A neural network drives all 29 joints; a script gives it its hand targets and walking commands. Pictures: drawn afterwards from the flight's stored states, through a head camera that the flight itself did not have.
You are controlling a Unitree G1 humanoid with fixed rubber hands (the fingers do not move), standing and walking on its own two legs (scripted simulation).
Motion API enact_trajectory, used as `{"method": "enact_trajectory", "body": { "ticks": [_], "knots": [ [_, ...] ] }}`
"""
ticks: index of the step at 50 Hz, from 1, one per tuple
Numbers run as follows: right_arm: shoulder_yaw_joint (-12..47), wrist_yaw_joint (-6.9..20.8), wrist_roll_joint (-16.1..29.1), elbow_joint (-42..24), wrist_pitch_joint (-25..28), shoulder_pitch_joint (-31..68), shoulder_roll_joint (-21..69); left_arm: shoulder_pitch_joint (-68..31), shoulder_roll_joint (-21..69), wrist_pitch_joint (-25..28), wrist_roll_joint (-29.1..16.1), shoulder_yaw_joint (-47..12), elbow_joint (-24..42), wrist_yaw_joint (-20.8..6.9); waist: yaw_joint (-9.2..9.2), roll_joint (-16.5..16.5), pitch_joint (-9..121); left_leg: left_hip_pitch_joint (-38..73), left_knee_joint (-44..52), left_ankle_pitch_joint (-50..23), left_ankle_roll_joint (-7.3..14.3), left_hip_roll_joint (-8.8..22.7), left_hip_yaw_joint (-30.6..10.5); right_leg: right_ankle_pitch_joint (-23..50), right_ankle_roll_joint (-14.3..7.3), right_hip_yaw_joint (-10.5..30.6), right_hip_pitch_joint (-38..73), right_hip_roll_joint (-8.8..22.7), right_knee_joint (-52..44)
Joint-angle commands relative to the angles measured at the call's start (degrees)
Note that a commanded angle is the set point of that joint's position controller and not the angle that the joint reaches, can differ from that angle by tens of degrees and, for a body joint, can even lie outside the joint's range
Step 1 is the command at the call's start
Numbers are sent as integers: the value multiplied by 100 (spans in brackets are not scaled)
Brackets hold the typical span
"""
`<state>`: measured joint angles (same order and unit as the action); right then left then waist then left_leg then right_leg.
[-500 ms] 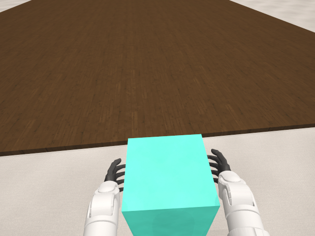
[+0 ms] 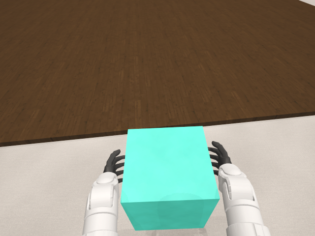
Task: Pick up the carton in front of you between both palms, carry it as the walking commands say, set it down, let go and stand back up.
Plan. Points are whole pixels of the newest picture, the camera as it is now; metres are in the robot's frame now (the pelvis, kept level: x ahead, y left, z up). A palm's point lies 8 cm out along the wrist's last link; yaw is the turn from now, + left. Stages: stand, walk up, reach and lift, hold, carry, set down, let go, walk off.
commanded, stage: reach and lift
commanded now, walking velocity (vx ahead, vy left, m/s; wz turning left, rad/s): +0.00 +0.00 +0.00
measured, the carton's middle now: (167, 180) +0.31 +0.00 -0.04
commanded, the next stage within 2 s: hold in 0.42 s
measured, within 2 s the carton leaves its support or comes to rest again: neither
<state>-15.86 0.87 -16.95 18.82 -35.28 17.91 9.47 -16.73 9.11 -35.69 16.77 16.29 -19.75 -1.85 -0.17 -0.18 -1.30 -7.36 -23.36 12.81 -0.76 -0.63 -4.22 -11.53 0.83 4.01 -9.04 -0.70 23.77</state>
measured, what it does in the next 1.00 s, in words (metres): stands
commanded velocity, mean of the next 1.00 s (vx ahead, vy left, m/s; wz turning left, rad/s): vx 0.00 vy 0.00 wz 0.00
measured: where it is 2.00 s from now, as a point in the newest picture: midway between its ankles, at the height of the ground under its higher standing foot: outside the picture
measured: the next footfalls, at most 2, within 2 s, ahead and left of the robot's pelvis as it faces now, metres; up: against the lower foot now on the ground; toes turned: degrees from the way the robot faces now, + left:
none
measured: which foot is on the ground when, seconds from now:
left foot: down 0.00-1.00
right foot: down 0.00-1.00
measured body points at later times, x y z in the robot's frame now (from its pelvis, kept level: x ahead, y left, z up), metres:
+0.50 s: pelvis +0.00 +0.01 +0.00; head -0.03 +0.02 +0.45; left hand +0.29 +0.15 +0.02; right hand +0.29 -0.15 +0.03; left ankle +0.00 +0.13 -0.74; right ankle +0.02 -0.13 -0.74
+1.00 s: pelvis -0.01 +0.01 +0.00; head -0.05 +0.01 +0.45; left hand +0.30 +0.15 +0.04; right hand +0.30 -0.15 +0.05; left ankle +0.00 +0.13 -0.74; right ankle +0.02 -0.13 -0.74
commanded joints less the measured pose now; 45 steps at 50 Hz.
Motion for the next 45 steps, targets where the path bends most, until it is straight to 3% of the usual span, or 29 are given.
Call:
{"method": "enact_trajectory", "body": {
  "ticks": [1, 3, 4, 8, 10, 11, 15, 16, 17, 18, 21, 22, 24, 26, 27, 28, 30, 31, 32, 33, 34, 37, 38, 39, 40, 41, 42, 44, 45],
  "knots": [
    [3505, 1256, 1357, -292, 32, 2391, 5442, -2746, 5249, 139, -1378, -3126, 498, -1310, -145, 238, 2010, 408, 218, -1517, 69, -612, 184, 1578, 122, -93, 1119, -466, -370],
    [3388, 1199, 1472, 45, -110, 1664, 5623, -2543, 4837, 85, -1440, -3586, 655, -1299, -4, 186, 1501, 307, 251, -1787, 33, -636, 238, 2199, 163, 35, 1164, -456, -453],
    [3466, 1225, 1474, -426, -75, 2005, 5535, -2410, 4974, 74, -1314, -3323, 812, -1299, -125, 83, 1987, 748, 363, -2043, 63, -650, 134, 2244, 150, 0, 1165, -505, -476],
    [3467, 1266, 1376, -551, -245, 1157, 5475, -2082, 5151, -110, -1632, -3908, 1361, -1238, 110, 68, 1923, 784, 475, -2368, -13, -533, 2, 2629, 63, -11, 1389, -575, -505],
    [3290, 1288, 1364, -450, -318, 1124, 5040, -1978, 5004, -267, -1453, -3654, 1299, -1159, 188, -486, 1220, 732, 482, -2210, -108, -608, -13, 2060, -7, 102, 908, -478, -639],
    [3007, 1319, 1200, -387, -318, 1430, 4757, -2082, 5068, -286, -1403, -3437, 967, -1144, 269, -180, 1193, 821, 549, -1907, -126, -506, -55, 1667, -62, -92, 718, -554, -642],
    [3553, 1377, 1589, -844, -308, 1605, 4975, -1760, 5225, -290, -1533, -3606, 1223, -1052, 26, -103, 1413, 528, 459, -1951, -110, -564, 32, 1803, -42, -49, 1189, -518, -470],
    [3522, 1416, 1634, -879, -300, 1630, 4987, -2012, 5289, -267, -1614, -3926, 1636, -1015, 167, -137, 1629, 1050, 448, -2132, -66, -508, -68, 1718, -31, -68, 839, -599, -465],
    [3610, 1434, 1559, -1091, -376, 1616, 4987, -1734, 5314, -319, -1608, -3754, 1477, -1018, -42, 5, 1452, 804, 543, -2299, -40, -438, -139, 1806, -18, -25, 1000, -589, -478],
    [3573, 1421, 1558, -1085, -371, 1470, 4934, -2060, 5308, -285, -1763, -3815, 1480, -1056, 129, -15, 1538, 792, 456, -2128, -76, -503, -93, 1886, -9, -56, 1076, -593, -537],
    [3507, 1409, 1537, -1009, -377, 1836, 4991, -1923, 5240, -342, -1474, -3538, 1078, -1059, -37, -30, 1045, 531, 582, -1252, 43, -496, -80, 1123, -46, -32, 976, -550, -466],
    [3673, 1412, 1695, -961, -341, 2103, 4991, -2423, 5264, -237, -1684, -3699, 1302, -1066, 83, -107, 1110, 450, 510, -1130, -14, -527, 6, 1155, -62, -57, 1076, -550, -452],
    [3877, 1343, 1784, -1259, -401, 2378, 5270, -2700, 5109, -287, -1665, -3774, 1630, -1091, -190, -18, 1538, 834, 409, -1194, 95, -503, 110, 1064, 34, -81, 912, -528, -436],
    [3922, 1382, 1834, -1190, -452, 2557, 5246, -3102, 5125, -314, -1753, -3905, 1887, -1096, 23, 239, 1534, 733, 376, -1138, 52, -547, 78, 1032, 68, -87, 1001, -621, -440],
    [4128, 1336, 1968, -1416, -477, 2687, 5267, -3064, 5330, -383, -1830, -3969, 1650, -1121, -96, -150, 1732, 921, 387, -1216, 80, -540, 124, 1228, 38, 17, 1060, -488, -445],
    [4025, 1315, 1850, -1207, -620, 2297, 5232, -2868, 5279, -457, -1940, -4098, 1738, -1111, -22, 225, 1562, 708, 510, -1155, 96, -453, 9, 1072, 23, -103, 1039, -629, -467],
    [3485, 1223, 1609, -669, -658, 2569, 4902, -2834, 5012, -597, -1455, -3316, 570, -1103, -4, -26, 896, 515, 511, -402, 130, -451, 72, 472, 22, -26, 818, -506, -473],
    [3272, 1258, 1370, -358, -704, 2650, 4745, -2775, 4988, -607, -1354, -3177, 729, -1117, -176, 151, 453, 109, 578, -228, 93, -418, 26, 123, -79, -168, 669, -538, -534],
    [2651, 1277, 1220, 157, -701, 2713, 4702, -3050, 4676, -661, -980, -2765, 43, -1141, 122, -190, 577, 346, 621, 345, 65, -479, 283, -165, -79, -113, 526, -505, -549],
    [2782, 1276, 1327, 176, -680, 2943, 4795, -3107, 4936, -559, -1285, -3076, 364, -1164, -22, 99, 566, 173, 603, 121, 130, -439, 113, -95, -78, -153, 716, -512, -533],
    [2893, 1331, 1289, -73, -708, 2486, 5069, -3184, 4831, -529, -1430, -3252, 691, -1218, 172, 34, 664, 447, 634, 62, 35, -446, 294, -55, -49, -177, 571, -543, -631],
    [3005, 1367, 1410, 128, -639, 2989, 5039, -3661, 5254, -562, -1495, -3292, 503, -1223, 96, -386, 909, 309, 609, -151, 16, -456, 86, 307, -122, -63, 971, -421, -503],
    [2947, 1350, 1403, 70, -649, 2914, 5330, -3613, 4989, -525, -1420, -3404, 535, -1249, -4, -22, 971, 477, 619, -340, 73, -408, 179, 340, -8, -111, 947, -560, -535],
    [2828, 1306, 1269, 113, -687, 2992, 5217, -3830, 5212, -537, -1451, -3230, 580, -1211, 213, -76, 859, 521, 473, -18, 15, -410, 125, 142, -92, -65, 906, -462, -497],
    [2907, 1369, 1213, -25, -635, 2883, 5191, -3837, 4996, -514, -1444, -3202, 889, -1195, 102, 23, 938, 899, 627, -196, 42, -456, 130, -65, 2, -217, 306, -517, -622],
    [2823, 1384, 1329, 139, -632, 2898, 5201, -3673, 5207, -554, -1310, -3157, 525, -1212, 146, -379, 874, 419, 570, -179, 22, -532, 104, 310, -75, -9, 732, -431, -563],
    [2887, 1341, 1310, 70, -609, 3271, 5201, -3920, 5171, -474, -1469, -3194, 564, -1238, 140, 77, 1017, 395, 596, 27, 47, -450, 53, -38, -52, -183, 1046, -490, -511],
    [3173, 1316, 1536, -205, -585, 3309, 5452, -3864, 5200, -423, -1528, -3423, 756, -1254, 30, -107, 1275, 643, 479, -420, 94, -437, 92, 351, 48, -101, 916, -482, -523],
    [3434, 1340, 1540, -342, -547, 3278, 5426, -3723, 5122, -411, -1585, -3319, 695, -1235, -235, 198, 1226, 391, 522, -464, 87, -477, 153, 435, 41, -199, 1035, -585, -434]
  ]
}}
